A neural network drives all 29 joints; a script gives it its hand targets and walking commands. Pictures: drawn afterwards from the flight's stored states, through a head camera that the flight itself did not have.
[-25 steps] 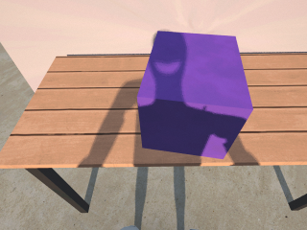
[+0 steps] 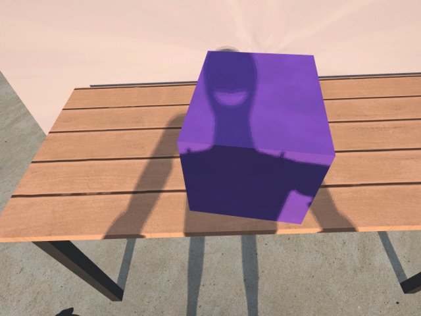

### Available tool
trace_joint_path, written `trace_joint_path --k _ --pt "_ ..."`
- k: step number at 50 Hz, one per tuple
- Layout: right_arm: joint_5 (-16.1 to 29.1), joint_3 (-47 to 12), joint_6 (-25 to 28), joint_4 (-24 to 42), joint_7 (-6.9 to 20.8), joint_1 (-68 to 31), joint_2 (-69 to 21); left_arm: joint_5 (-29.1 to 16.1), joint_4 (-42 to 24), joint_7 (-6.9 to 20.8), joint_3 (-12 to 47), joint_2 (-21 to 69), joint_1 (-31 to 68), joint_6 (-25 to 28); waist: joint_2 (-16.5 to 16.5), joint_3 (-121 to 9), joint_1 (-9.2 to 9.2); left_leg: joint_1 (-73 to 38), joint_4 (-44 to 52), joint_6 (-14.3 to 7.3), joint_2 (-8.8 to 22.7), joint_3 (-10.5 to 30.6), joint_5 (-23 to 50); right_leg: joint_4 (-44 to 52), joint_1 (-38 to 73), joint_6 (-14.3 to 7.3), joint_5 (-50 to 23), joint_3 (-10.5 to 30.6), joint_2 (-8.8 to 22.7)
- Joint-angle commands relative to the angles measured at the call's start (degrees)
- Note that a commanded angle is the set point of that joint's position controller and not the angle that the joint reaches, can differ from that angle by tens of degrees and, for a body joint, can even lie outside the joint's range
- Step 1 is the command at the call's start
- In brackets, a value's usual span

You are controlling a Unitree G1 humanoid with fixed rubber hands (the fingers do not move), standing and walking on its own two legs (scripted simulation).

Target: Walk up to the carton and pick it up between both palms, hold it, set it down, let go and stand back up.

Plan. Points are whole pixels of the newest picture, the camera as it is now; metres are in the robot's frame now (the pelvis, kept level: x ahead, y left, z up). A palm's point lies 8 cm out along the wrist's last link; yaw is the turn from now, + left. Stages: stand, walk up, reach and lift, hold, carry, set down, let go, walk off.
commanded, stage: walk up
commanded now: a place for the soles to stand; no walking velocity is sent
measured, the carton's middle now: (251, 132) +0.49 -0.04 +0.08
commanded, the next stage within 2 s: reach and lift in 1.44 s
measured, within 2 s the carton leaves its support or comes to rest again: neither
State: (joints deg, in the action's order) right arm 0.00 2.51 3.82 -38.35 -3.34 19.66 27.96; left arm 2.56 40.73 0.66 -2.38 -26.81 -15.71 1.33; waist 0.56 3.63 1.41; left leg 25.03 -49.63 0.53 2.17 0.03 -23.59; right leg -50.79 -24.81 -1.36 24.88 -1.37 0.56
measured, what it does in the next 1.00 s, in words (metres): steps on the spot: left foot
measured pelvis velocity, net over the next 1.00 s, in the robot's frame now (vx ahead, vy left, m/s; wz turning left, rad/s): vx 0.01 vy -0.04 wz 0.00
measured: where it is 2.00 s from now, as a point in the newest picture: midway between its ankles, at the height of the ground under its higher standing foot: outside the picture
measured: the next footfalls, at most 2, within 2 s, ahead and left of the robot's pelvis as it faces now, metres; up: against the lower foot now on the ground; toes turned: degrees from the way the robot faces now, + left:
left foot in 0.66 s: +0.06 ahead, +0.09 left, +0.00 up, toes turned -1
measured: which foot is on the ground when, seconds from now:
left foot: down 0.00-0.28, up 0.30-0.64, down 0.66-1.00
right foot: down 0.00-1.00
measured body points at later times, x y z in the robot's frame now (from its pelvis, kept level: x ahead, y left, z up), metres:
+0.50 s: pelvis +0.01 -0.06 +0.01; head +0.05 -0.07 +0.46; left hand +0.09 +0.29 -0.07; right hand +0.12 -0.39 -0.08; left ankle +0.07 +0.11 -0.66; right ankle +0.04 -0.13 -0.70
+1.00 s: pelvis +0.01 -0.04 +0.00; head +0.03 -0.02 +0.45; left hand +0.10 +0.30 -0.10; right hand +0.12 -0.38 -0.06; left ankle +0.05 +0.11 -0.70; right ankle +0.04 -0.14 -0.70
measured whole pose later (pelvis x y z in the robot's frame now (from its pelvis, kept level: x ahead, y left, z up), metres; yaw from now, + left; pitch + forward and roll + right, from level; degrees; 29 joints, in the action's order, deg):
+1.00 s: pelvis +0.01 -0.04 +0.00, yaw +0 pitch -1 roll +0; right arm 0.0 2.5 3.8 -38.4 -3.2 19.2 27.5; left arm 2.5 42.4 1.3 -2.4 -26.6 -15.5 0.5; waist 1.9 3.6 1.5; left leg 25.7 -48.6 0.5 2.7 0.4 -21.3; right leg -49.3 -24.3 -1.3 23.7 -0.5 -0.7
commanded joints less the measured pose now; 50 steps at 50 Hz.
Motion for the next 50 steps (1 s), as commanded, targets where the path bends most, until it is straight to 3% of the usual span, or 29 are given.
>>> trace_joint_path --k 1,2,3,4,5,6,8,11,12,13,14,15,17,20,25,31,32,33,34,36,39,40,41,42,43,45,47,48,50 --pt "-0.54 2.64 1.76 -2.7 1.09 -0.27 9.5 -1.88 -1.06 -0.18 -2.87 -9.83 5.67 1.24 3.29 -5.32 -3.27 -9.14 11.19 -4.87 1.15 3.77 5.19 15.47 -2.09 -5.13 -10.04 13.5 9.36" --pt "-0.84 2.81 2.06 -2.58 1.03 -0.23 11.47 -2.31 -1.55 0.05 -2.58 -8.57 6.19 0.92 -2.29 -5.44 -3.39 -10.94 14.49 -6.89 4.88 12.05 8.18 9.79 -6.16 -2.18 -9.9 9.49 5.34" --pt "-1.14 5.63 2.56 -4.16 -0.04 9.82 18.03 -0.24 -4.03 0.85 -4.09 -9.88 6.2 -0.27 -6.67 -5.53 -5.56 -17.19 20.38 -12.36 13.65 28.98 -0.12 -5.61 -14.73 -0.27 -1.9 3.33 0.26" --pt "-0.93 6.63 2.43 -4.97 -0.72 12.06 21.42 0.28 -4.88 0.66 -4.53 -9.9 7.36 -1.09 -8.71 -4.06 -6.71 -20.64 25.24 -17.62 20.64 39.77 -2.15 -11.41 -23.07 -0.11 10.72 4.71 0.42" --pt "-0.89 7.12 2.35 -4.48 -1.11 11.03 22.61 0.43 -5.82 0.86 -4.46 -11.34 7.54 -1.63 -5.7 -0.47 -5.79 -16.38 26.73 -18.77 21.64 41.49 -5.15 -13.65 -23.53 -0.4 10.52 7.6 2.26" --pt "-0.95 6.96 2.17 -3.65 -1.43 7.87 21.55 0.57 -5.57 1.28 -4.95 -12.19 6.42 -1.33 -2.34 0.53 -4.19 -13.41 24.59 -18.69 20.78 37.36 -4.52 -12.46 -21.7 -0.42 8.52 7.35 3.49" --pt "-1.32 6.1 2.11 -2.27 -1.53 4.67 19.9 0.41 -4.48 1.97 -4.94 -11.06 3.12 -1.11 -5.13 0.65 -2.63 -7.22 21.03 -16.71 18.85 30.09 2.01 -8.92 -15.44 -0.59 5.73 6.12 4.11" --pt "-1.43 5.68 1.61 -0.19 -0.8 -2.4 18.96 -0.28 -2.48 2.59 -5.91 -10.74 -3.3 -0.5 -8.46 -0.56 1.33 5.07 17.35 -12.86 14.8 19.69 -2.41 1.99 1.32 -0.98 -1.93 3.18 2.18" --pt "-1.07 4.72 1.16 -0.08 -0.62 -4.65 16.58 -0.08 -0.15 2.02 -6.45 -10.7 -8.48 -0.13 -3.87 -1.77 4.15 11.33 9.68 -9.49 10.96 13.66 0.15 8.85 11.7 -0.88 -4.61 3.04 0.4" --pt "-1.44 3.32 0.64 0.48 -0.54 -4.18 10.63 0.48 1.3 1.42 -7.27 -11.94 -14.05 0.33 8.19 -2.66 6.95 14.3 -8.82 -5.64 3.99 3.04 0.92 24.3 17.14 0.25 3.31 11.29 3.38" --pt "-0.88 1.53 0.46 1.46 -0.67 -3.8 5.93 0.63 -0.29 0.77 -7.69 -17.41 -11.52 0.85 19.13 1.06 5.77 26.15 -19.92 -1.27 -4.34 -2.16 -10.84 33.37 15.76 -2.18 2.64 34.42 13.37" --pt "-0.36 2.83 -0.09 1.33 -1.0 -7.83 11.15 -0.83 -0.27 0.26 -7.62 -18.34 -8.95 1.09 8.87 1.43 5.72 23.81 -18.39 -1.61 -3.55 4.29 -10.46 35.3 12.12 -5.12 0.78 42.6 17.76" --pt "0.13 2.97 0.09 0.57 -0.34 -3.6 11.0 -0.82 -1.19 -0.49 -6.7 -17.57 -5.08 1.39 3.87 -2.0 1.95 20.41 -17.17 -1.43 -0.29 3.33 -7.3 28.85 15.55 -5.37 -12.3 36.57 16.29" --pt "0.09 2.28 0.03 -1.39 -0.04 -2.32 9.39 -1.47 -0.36 -1.47 -5.37 -12.85 -4.79 1.5 7.15 -4.89 1.23 16.9 -12.32 -1.37 1.72 0.8 -4.69 20.75 18.94 -4.8 -40.63 22.93 13.19" --pt "0.27 2.15 -0.85 -0.91 -0.38 -3.0 7.88 -1.15 -0.92 -1.78 -4.68 -11.53 -4.68 0.58 9.16 -6.24 1.77 11.68 -6.25 -2.76 0.58 -2.93 -1.66 17.25 16.4 -3.94 -50.69 16.5 10.9" --pt "-0.69 3.18 0.1 -3.8 -0.43 3.44 8.9 -1.56 -2.49 -0.21 -3.34 -10.25 5.1 -0.84 3.04 -3.07 -3.39 -12.26 11.64 -4.35 -1.47 -2.45 3.92 14.85 -7.31 -6.37 -5.06 13.5 9.27" --pt "-1.27 3.62 0.65 -4.14 -0.41 4.66 10.22 -1.61 -2.8 -0.01 -2.81 -7.82 5.32 -0.94 -2.84 -3.56 -4.29 -16.25 16.52 -6.21 3.03 7.08 -0.85 10.31 -13.27 -4.76 3.3 11.69 7.83" --pt "-2.13 4.16 1.25 -3.81 -0.5 3.61 13.68 -1.93 -2.11 0.3 -2.75 -5.91 3.26 -1.28 -10.38 -2.4 -2.78 -13.82 25.25 -10.16 12.75 27.21 -12.76 -0.56 -15.8 -1.78 9.26 6.06 1.46" --pt "-1.49 4.91 1.2 -3.36 -0.5 1.18 16.71 -1.6 -1.98 0.05 -3.87 -9.43 2.48 -1.67 -11.31 -0.97 -2.54 -5.46 30.42 -14.19 18.56 34.39 -23.44 -7.31 -13.2 -0.42 10.39 5.51 1.4" --pt "-2.24 4.54 1.22 -1.98 -0.52 -4.13 16.13 -1.27 -0.24 0.71 -4.75 -10.89 0.11 -1.49 -8.03 1.6 -0.65 0.55 28.4 -15.12 16.72 31.21 -21.46 -5.73 -8.1 0.12 6.96 5.75 2.37" --pt "-2.1 3.52 0.6 -0.38 0.41 -7.73 14.01 -0.98 2.2 0.95 -4.78 -8.8 -6.06 -0.18 -9.41 -0.77 2.28 6.55 18.79 -10.2 10.4 16.41 -9.85 10.08 7.17 -0.85 -1.93 1.69 -0.5" --pt "-1.53 2.94 0.3 -0.79 0.68 -5.74 11.68 -0.46 2.42 0.46 -4.75 -8.79 -6.98 0.53 -3.33 -2.56 2.1 7.66 11.74 -7.72 7.99 11.49 -5.52 16.83 10.57 -0.87 -2.33 4.57 0.89" --pt "-0.92 2.59 0.02 -0.12 0.74 -5.17 9.01 0.3 1.81 -0.11 -5.37 -12.45 -6.14 1.0 7.52 -2.7 1.33 10.58 -0.28 -4.26 2.26 5.56 -4.04 26.11 9.63 -3.34 2.82 21.89 8.48" --pt "-0.52 2.52 -0.12 0.07 0.32 -6.73 8.06 -0.22 0.65 -0.1 -5.92 -15.08 -2.5 1.23 9.02 1.54 0.32 13.6 -4.62 -2.17 -1.77 -1.02 -5.73 31.45 6.1 -5.47 6.88 32.42 14.2" --pt "-0.34 2.81 -0.12 -0.7 0.21 -5.39 10.01 -0.39 -0.05 0.04 -5.44 -14.92 -0.25 1.36 6.62 0.21 0.33 11.01 -4.88 -2.77 -0.25 0.86 -8.39 29.63 6.05 -8.92 4.26 32.94 16.5" --pt "-0.43 2.78 0.26 -1.86 0.61 -2.45 10.3 -0.64 0.24 -0.19 -4.88 -13.7 2.03 1.22 4.58 -2.88 -1.26 6.35 0.53 -3.12 0.46 -0.17 -7.93 24.15 7.74 -7.94 -7.68 26.67 14.31" --pt "-0.85 2.79 1.57 -2.51 0.68 -0.97 9.57 -1.42 -0.49 -0.07 -3.52 -11.06 4.3 1.07 1.82 -5.7 -2.97 -6.51 9.74 -3.81 1.28 0.45 6.33 16.62 1.43 -4.96 -17.64 15.43 8.97" --pt "-1.06 3.34 1.91 -2.51 0.51 0.86 10.97 -1.55 -1.0 0.0 -3.29 -10.27 4.93 0.8 -0.99 -5.84 -3.74 -10.82 10.62 -5.58 3.74 6.29 11.53 12.78 -4.07 -2.51 -18.64 12.56 6.63" --pt "-1.42 4.07 2.04 -2.83 0.35 0.73 14.6 -1.55 -0.76 0.35 -3.24 -8.08 2.57 0.18 -6.1 -8.22 -1.96 -10.9 17.02 -11.34 12.1 21.66 6.29 3.39 -3.99 -0.69 -3.96 6.11 1.06"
